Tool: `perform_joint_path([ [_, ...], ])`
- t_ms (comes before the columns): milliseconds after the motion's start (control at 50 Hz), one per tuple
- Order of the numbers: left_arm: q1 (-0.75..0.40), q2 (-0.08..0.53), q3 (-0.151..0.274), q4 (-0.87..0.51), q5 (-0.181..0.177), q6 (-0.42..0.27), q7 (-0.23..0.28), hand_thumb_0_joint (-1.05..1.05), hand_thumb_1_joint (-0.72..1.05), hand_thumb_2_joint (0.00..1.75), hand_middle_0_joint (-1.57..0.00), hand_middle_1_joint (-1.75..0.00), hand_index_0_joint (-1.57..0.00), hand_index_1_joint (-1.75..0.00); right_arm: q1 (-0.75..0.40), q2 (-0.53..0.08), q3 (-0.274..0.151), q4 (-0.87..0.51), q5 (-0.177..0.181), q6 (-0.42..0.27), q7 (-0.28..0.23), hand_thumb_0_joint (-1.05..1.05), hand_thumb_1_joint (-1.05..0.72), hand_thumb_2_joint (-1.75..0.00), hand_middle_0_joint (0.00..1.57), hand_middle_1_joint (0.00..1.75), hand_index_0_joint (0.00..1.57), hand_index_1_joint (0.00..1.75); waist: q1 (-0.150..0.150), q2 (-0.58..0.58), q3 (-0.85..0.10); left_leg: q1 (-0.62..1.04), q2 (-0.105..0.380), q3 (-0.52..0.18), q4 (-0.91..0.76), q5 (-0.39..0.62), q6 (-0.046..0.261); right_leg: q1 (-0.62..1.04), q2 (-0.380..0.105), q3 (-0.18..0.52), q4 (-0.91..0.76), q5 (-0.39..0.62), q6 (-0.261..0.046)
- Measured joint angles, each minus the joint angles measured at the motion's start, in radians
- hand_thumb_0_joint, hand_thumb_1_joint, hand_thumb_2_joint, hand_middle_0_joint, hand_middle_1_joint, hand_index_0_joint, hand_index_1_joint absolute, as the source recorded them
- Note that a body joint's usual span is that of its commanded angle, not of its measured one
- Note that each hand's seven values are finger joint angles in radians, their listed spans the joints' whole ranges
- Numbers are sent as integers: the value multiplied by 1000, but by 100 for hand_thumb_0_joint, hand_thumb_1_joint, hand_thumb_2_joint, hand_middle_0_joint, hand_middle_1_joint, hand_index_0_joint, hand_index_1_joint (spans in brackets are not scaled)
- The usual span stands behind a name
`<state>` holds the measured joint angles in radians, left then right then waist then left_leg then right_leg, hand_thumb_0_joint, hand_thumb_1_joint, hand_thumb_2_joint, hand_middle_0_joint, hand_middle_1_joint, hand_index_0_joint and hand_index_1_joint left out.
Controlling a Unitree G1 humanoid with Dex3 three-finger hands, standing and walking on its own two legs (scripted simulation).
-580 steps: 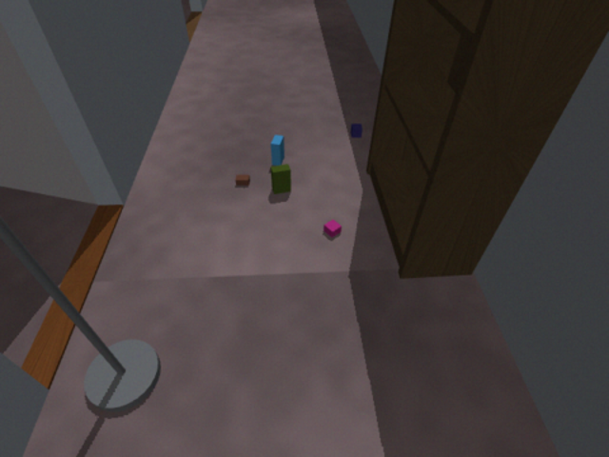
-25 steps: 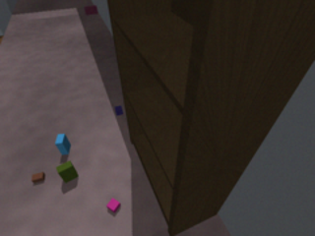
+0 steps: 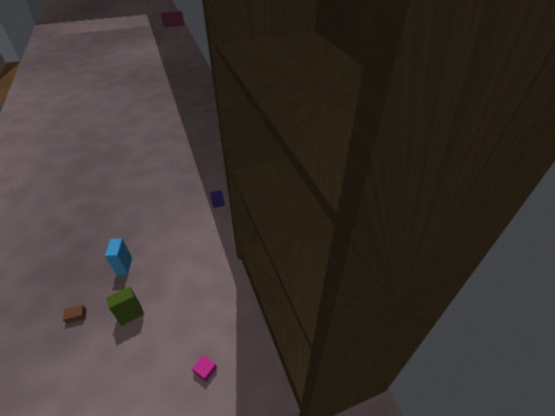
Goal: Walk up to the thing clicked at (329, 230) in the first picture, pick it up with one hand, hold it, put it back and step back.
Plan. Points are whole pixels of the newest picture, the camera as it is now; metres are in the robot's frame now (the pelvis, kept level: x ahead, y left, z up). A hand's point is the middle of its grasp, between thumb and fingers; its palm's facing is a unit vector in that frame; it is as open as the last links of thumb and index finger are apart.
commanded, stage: walk up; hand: left
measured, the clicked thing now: (204, 368) +0.49 +0.28 -0.76
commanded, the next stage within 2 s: stand in 0.08 s
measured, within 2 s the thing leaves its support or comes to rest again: neither
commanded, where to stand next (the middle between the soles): +0.12 -0.01 m, yaw -2 degrees
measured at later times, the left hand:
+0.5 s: hand out of the picture +0.08 +0.24 -0.15, palm faces -0.02 -0.94 -0.34, open 7.4 cm
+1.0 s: hand out of the picture +0.07 +0.24 -0.15, palm faces -0.02 -0.94 -0.34, open 7.4 cm
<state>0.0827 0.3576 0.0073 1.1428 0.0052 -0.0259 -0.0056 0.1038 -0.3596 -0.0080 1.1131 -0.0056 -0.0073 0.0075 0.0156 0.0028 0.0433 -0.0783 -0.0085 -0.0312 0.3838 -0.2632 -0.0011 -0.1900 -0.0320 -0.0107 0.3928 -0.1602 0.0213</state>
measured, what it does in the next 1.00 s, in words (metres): stands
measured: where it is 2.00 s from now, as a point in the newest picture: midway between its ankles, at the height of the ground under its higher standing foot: outside the picture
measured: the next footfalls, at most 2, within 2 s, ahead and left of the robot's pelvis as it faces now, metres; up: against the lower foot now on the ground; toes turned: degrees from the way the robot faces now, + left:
none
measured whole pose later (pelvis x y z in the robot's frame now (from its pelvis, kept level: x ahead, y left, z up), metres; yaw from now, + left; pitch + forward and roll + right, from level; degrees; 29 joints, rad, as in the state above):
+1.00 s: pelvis +0.00 -0.02 +0.00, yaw +0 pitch -2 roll +0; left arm 0.10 0.35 0.00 1.15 0.01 -0.01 -0.01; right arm 0.12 -0.35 0.00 1.15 -0.01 0.00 0.01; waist 0.00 0.00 0.05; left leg -0.06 0.02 -0.04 0.32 -0.23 -0.03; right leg -0.17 -0.01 -0.03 0.33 -0.13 0.00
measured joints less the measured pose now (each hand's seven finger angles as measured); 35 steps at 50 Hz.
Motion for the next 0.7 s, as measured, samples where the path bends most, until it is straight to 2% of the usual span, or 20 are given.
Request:
perform_joint_path([
  [280,-15,-5,-6,12,1,9,4,1,90,90,-21,-30,-21,-29,-25,15,6,25,2,-2,-5,1,-90,-90,20,30,21,30,-10,-9,12,35,1,1,-73,36,-5,26,1,0,-52,25,-2],
  [700,10,-5,-10,11,5,12,0,1,90,90,-21,-30,-21,-30,-4,8,5,37,-3,4,-1,1,-90,-90,20,30,21,30,-9,1,2,21,20,-7,-72,45,-22,18,18,-10,-63,38,-18],
])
